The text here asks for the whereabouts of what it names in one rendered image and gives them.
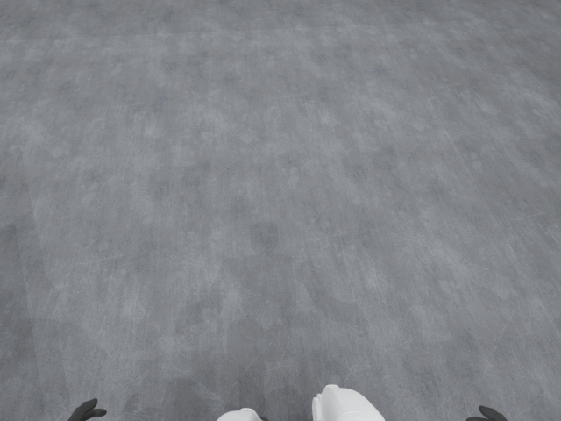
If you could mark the robot left hand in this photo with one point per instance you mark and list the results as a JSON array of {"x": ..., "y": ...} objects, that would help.
[{"x": 87, "y": 411}]

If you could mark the robot right thigh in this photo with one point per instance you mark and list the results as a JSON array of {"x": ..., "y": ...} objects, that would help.
[{"x": 339, "y": 404}]

